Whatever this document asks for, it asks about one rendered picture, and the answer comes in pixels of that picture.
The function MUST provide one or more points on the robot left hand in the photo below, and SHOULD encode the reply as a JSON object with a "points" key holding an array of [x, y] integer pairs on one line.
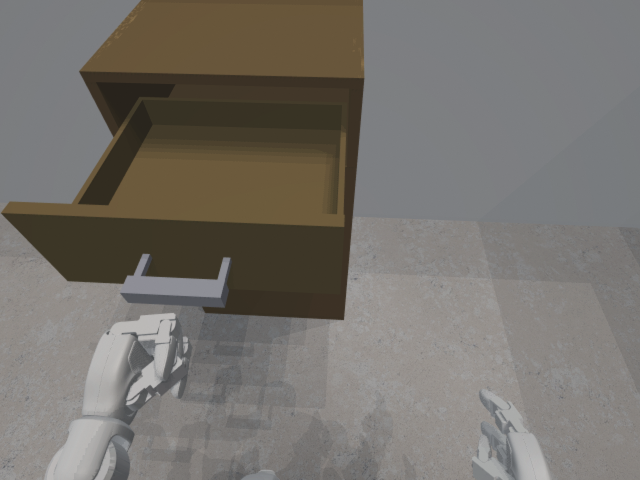
{"points": [[154, 347]]}

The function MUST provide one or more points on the handle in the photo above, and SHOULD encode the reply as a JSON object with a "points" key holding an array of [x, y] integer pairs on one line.
{"points": [[176, 291]]}

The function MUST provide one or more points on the cabinet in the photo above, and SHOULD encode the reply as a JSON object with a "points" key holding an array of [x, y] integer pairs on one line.
{"points": [[280, 50]]}

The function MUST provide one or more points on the robot left forearm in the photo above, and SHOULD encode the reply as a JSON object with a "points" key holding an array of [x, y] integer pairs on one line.
{"points": [[96, 449]]}

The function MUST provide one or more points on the drawer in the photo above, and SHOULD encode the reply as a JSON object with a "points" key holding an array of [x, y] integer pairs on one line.
{"points": [[190, 181]]}

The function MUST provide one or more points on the robot right hand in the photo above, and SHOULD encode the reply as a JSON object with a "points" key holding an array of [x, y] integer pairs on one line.
{"points": [[519, 454]]}

